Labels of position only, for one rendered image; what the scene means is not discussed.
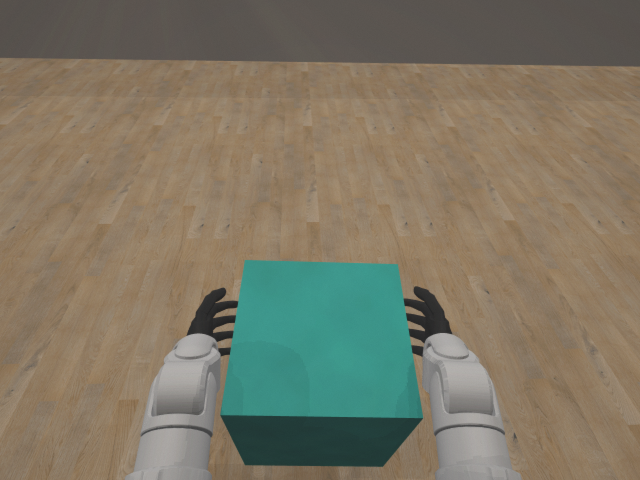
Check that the carton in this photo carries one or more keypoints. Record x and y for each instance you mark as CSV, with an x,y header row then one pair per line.
x,y
321,369

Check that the left robot hand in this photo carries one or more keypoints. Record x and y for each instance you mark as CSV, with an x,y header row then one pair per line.
x,y
204,323

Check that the right robot forearm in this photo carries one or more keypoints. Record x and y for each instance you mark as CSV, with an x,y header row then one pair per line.
x,y
465,412

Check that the right robot hand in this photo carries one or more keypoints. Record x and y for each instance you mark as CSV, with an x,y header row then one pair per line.
x,y
434,321

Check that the left robot forearm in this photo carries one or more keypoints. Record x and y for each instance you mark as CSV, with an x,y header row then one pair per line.
x,y
179,416

